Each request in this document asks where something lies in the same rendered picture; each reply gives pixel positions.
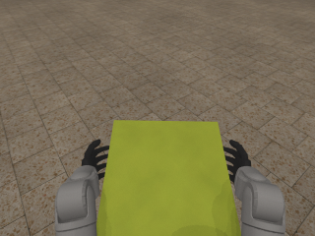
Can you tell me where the robot right forearm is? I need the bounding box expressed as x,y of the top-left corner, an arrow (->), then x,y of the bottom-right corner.
234,166 -> 285,236

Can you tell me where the left robot hand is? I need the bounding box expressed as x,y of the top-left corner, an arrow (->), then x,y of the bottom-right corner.
82,139 -> 110,180

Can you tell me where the carton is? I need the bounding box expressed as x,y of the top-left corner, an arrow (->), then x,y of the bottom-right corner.
96,120 -> 241,236

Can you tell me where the robot left forearm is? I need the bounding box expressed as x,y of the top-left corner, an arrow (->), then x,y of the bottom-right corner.
54,165 -> 100,236

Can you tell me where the right robot hand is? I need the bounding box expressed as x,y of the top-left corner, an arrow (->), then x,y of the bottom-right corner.
223,140 -> 251,184

